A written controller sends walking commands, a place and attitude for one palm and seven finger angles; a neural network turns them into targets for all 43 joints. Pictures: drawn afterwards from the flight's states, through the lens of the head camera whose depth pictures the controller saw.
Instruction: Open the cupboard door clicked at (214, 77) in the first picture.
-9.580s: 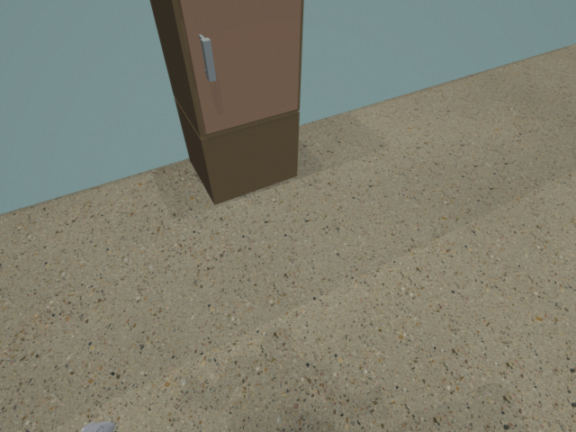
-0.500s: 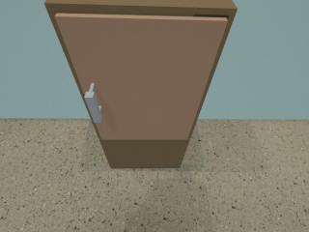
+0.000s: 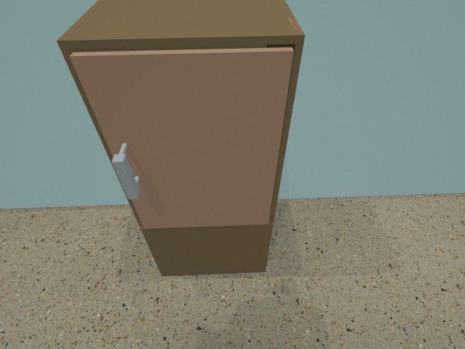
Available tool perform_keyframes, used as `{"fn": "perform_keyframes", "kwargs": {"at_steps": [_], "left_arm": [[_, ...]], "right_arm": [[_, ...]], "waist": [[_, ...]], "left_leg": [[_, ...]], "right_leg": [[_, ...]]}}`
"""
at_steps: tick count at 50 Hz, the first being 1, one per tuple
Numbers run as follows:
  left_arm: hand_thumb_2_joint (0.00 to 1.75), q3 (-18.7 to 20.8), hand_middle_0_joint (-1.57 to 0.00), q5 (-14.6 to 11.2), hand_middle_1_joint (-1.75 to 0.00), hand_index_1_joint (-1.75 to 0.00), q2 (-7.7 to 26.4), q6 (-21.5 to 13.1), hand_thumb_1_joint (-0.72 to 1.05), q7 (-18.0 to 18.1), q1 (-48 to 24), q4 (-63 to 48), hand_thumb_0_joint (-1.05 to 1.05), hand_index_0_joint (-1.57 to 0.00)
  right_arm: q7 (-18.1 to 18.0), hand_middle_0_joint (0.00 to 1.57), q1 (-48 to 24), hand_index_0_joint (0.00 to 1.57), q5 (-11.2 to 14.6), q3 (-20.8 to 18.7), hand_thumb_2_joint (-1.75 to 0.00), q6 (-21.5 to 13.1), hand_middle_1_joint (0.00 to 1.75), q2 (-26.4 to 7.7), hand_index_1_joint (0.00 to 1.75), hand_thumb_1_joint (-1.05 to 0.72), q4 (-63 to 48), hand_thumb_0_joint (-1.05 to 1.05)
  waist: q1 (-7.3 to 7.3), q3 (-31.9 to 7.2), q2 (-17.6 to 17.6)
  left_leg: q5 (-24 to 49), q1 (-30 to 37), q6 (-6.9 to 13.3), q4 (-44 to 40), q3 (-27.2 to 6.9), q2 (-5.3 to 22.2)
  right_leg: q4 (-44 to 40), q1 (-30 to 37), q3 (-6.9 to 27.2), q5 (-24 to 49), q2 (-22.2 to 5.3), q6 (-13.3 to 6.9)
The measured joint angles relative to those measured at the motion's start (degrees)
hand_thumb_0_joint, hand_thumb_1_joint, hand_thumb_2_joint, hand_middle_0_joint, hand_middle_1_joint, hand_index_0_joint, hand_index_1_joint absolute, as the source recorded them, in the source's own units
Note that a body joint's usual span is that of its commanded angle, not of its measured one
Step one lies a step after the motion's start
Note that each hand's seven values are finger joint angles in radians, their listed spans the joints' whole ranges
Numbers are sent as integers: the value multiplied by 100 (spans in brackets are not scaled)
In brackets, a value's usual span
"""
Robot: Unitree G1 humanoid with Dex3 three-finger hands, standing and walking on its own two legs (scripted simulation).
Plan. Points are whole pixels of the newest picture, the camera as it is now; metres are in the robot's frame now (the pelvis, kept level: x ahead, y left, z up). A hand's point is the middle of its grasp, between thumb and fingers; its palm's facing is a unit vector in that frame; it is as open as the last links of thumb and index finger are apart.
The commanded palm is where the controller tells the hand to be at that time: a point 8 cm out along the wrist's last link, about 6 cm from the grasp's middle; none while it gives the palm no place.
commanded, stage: come to a stop and stand still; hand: left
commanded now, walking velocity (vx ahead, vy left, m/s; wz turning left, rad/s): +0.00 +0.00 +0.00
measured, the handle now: (128, 171) +0.53 +0.29 -0.03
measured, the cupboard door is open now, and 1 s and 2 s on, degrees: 0 0 0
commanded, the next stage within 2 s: look again from close up in 0.16 s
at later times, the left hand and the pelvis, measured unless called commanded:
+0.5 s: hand out of the picture +0.01 +0.18 -0.17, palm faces +0.00 -0.98 -0.20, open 7.4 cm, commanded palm none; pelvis +0.01 +0.00 +0.01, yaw +0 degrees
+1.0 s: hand out of the picture +0.04 +0.20 -0.17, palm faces +0.00 -0.98 -0.21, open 7.4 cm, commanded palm none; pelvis +0.02 +0.02 +0.01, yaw +0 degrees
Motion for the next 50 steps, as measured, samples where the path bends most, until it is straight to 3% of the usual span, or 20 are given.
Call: {"fn": "perform_keyframes", "kwargs": {"at_steps": [18,35,50], "left_arm": [[90,-1,-20,-39,-30,-30,169,-57,91,-65,320,752,0,-20],[90,-36,-20,-22,-30,-30,-23,-99,91,-40,213,953,0,-20],[90,7,-20,3,-30,-30,89,-109,91,9,130,952,0,-20]], "right_arm": [[-50,20,467,20,22,158,-90,-63,29,22,30,-91,933,1],[-117,20,113,21,41,164,-90,-157,29,163,30,-92,1064,1],[-102,20,-9,20,55,155,-90,-176,29,89,30,-91,982,1]], "waist": [[20,114,-171],[83,57,-226],[94,68,-199]], "left_leg": [[313,179,-24,-588,-11,28],[213,325,61,-630,52,-53],[175,318,114,-622,61,-90]], "right_leg": [[-667,213,-6,351,58,-18],[-689,339,59,266,-21,83],[-753,371,68,256,-58,156]]}}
